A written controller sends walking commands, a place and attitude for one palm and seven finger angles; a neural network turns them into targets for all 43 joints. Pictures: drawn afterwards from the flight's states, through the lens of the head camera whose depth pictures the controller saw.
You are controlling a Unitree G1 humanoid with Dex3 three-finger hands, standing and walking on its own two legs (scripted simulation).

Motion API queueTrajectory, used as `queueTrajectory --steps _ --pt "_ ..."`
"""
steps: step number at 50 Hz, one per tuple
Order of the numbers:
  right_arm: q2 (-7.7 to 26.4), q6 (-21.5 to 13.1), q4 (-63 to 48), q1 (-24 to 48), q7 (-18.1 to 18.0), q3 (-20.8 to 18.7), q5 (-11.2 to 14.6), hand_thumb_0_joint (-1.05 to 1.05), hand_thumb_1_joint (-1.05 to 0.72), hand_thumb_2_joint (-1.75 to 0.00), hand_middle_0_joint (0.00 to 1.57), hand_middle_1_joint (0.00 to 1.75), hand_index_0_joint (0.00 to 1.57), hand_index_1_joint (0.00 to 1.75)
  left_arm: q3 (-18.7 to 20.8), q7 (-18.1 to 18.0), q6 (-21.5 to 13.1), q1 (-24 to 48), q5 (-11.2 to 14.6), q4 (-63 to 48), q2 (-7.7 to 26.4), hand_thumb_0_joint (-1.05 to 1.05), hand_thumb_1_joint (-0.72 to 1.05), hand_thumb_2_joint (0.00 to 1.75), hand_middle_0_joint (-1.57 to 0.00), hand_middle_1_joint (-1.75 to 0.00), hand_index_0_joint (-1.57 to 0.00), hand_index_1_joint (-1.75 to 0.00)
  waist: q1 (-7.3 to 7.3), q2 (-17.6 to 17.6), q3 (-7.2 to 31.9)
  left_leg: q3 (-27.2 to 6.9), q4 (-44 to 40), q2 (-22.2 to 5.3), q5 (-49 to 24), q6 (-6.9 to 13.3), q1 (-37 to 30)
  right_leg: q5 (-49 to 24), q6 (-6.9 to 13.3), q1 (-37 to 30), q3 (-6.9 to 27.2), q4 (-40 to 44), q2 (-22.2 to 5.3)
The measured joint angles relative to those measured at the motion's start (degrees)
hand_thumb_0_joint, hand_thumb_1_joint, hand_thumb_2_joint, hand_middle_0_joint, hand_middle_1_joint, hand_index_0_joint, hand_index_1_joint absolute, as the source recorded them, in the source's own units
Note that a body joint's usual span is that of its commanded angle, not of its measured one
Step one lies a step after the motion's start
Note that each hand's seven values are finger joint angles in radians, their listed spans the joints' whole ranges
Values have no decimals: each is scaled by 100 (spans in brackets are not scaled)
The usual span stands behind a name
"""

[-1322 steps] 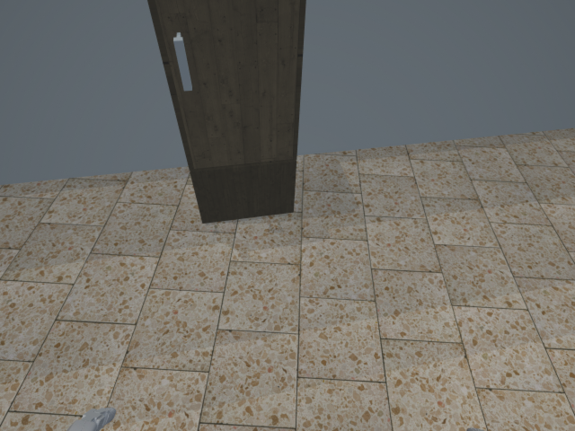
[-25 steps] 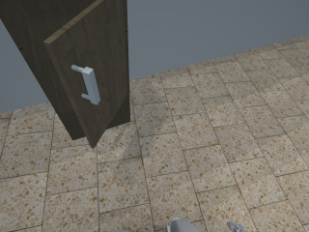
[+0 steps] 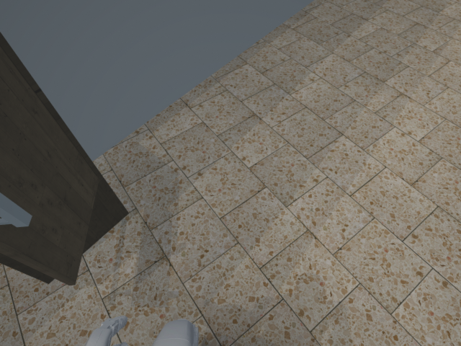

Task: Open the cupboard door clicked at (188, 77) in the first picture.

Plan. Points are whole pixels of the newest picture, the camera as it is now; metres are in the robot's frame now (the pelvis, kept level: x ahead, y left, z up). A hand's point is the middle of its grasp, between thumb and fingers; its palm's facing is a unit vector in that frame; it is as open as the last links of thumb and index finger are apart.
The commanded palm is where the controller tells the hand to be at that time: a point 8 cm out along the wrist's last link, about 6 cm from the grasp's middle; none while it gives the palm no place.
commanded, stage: walk to a spot facing it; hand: left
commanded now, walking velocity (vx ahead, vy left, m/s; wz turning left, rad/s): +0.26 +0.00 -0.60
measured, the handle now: out of the picture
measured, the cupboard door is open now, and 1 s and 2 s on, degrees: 44 44 44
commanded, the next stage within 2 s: turn to face it in 1.64 s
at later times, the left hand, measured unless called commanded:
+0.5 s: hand (154, 286) +0.24 +0.18 -0.17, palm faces -0.29 -0.94 -0.16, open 7.4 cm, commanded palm none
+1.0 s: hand (233, 214) +0.41 +0.01 -0.15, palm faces -0.45 -0.86 -0.24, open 7.3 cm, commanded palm none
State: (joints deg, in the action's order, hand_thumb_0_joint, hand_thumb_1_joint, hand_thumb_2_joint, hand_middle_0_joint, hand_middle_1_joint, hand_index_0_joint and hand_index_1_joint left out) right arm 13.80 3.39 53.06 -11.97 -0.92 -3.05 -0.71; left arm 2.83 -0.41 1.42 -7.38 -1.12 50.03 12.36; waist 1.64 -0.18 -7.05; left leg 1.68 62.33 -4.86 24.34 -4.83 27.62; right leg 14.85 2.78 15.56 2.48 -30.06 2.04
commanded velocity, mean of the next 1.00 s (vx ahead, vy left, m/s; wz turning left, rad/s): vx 0.32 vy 0.00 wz -0.47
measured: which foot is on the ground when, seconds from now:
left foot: up 0.00-0.20, down 0.22-0.66, up 0.68-1.00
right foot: down 0.00-0.22, up 0.24-0.66, down 0.68-1.00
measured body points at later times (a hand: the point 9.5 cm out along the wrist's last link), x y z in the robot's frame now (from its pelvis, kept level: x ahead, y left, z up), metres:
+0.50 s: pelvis +0.11 +0.01 +0.00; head +0.16 +0.02 +0.45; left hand +0.26 +0.23 -0.15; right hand +0.01 -0.21 -0.13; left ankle +0.04 +0.15 -0.74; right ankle +0.12 -0.14 -0.65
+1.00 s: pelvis +0.28 -0.14 +0.01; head +0.31 -0.17 +0.45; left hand +0.43 +0.06 -0.13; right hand +0.25 -0.39 -0.14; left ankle +0.45 -0.02 -0.66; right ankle +0.22 -0.15 -0.74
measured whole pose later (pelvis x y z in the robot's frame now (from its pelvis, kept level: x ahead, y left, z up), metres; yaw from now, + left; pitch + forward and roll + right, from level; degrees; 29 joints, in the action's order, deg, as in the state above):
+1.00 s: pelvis +0.28 -0.14 +0.01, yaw -31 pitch +1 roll +1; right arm 10.6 -1.0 53.7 -8.5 0.5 -2.7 -1.5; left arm 3.4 0.2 -4.2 -16.3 -0.6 57.3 10.7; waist -0.2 -0.6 -3.1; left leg 0.3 57.2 -8.0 9.2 -3.9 37.4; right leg 14.1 7.3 5.9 -0.7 -18.7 6.1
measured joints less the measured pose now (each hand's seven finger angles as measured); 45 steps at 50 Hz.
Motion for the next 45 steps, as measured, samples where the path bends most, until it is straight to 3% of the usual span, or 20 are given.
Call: queueTrajectory --steps 7,11,14,17,21,24,27,32,34,36,38,40,45 --pt "-139 -127 -187 226 63 17 -20 1 -91 -90 20 29 20 30 17 95 16 -336 -43 99 -97 1 90 90 -21 -30 -20 -30 -167 77 202 -90 -1339 200 -91 31 -321 -43 -53 -64 401 166 161" --pt "-157 -348 -260 122 68 76 -32 1 -91 -90 20 29 20 30 92 147 20 -649 -24 160 -66 1 90 90 -21 -30 -21 -30 -273 116 459 -24 -2943 324 -162 194 -1073 333 -117 104 581 -230 289" --pt "-219 -524 -271 -25 16 132 -120 1 -91 -90 20 29 20 30 172 215 104 -707 -21 319 28 1 90 90 -20 -30 -20 -30 -225 150 483 121 -2937 242 -518 504 -1183 1221 -170 707 208 -1836 220" --pt "-313 -598 -220 -343 -4 198 -150 1 -91 -90 20 29 20 30 260 323 75 -673 -95 368 159 1 90 90 -20 -30 -20 -30 -202 210 470 306 -3402 114 -574 513 -1606 740 -257 1339 -186 -3134 -54" --pt "-379 -667 -9 -745 -61 258 -119 1 -91 -90 20 29 20 30 277 378 34 -502 -94 316 230 1 90 90 -20 -30 -20 -29 -233 234 380 628 -3941 -17 -623 423 -2128 72 -330 1962 -360 -3698 -370" --pt "-396 -693 167 -1027 -75 270 -116 1 -91 -90 20 29 20 30 229 401 50 -319 -87 321 200 1 91 90 -20 -30 -20 -29 -181 204 310 904 -4109 -91 -491 355 -2468 -189 -332 2166 -489 -3375 -494" --pt "-392 -686 325 -1294 -76 263 -140 1 -91 -90 20 29 20 30 159 430 81 -59 -74 331 134 1 91 90 -20 -30 -19 -29 -47 163 225 1164 -4172 -133 -287 255 -2786 -297 -279 2110 -697 -2535 -549" --pt "-342 -608 600 -1679 -51 245 -149 1 -91 -90 20 29 20 30 67 448 -4 400 -40 207 30 1 91 90 -20 -30 -20 -29 165 10 73 1498 -3746 -339 317 -22 -3157 -20 44 1508 -1045 -1156 -313" --pt "-365 -524 741 -1778 -4 245 -82 1 -91 -90 20 29 20 30 64 419 -194 466 -42 110 46 1 91 90 -20 -30 -20 -29 113 38 49 1479 -2535 -542 562 -7 -2869 -37 287 1107 -1070 -834 -184" --pt "-372 -376 828 -1513 33 224 1 1 -91 -90 20 29 20 30 76 316 -343 461 26 64 48 1 91 90 -20 -30 -20 -29 82 72 -72 769 -363 -472 663 97 -1978 152 406 1072 -991 -1162 -83" --pt "-372 -335 766 -1152 44 164 16 1 -91 -90 20 29 20 30 63 216 -369 350 73 105 33 1 91 90 -20 -30 -20 -29 113 93 -136 296 951 -345 211 167 -1107 159 400 764 -925 -934 14" --pt "-366 -361 600 -781 44 113 -15 2 -91 -90 20 29 20 30 38 144 -358 163 71 210 -7 0 91 90 -20 -30 -20 -29 123 99 -99 132 1158 -347 -232 173 -406 27 400 419 -814 -462 116" --pt "-362 -433 159 -63 97 52 -81 1 -91 -90 20 29 20 30 80 60 -435 -359 49 491 -98 0 93 90 -20 -30 -20 -30 43 56 169 -63 217 -393 -1053 121 665 -200 451 -299 -528 594 287"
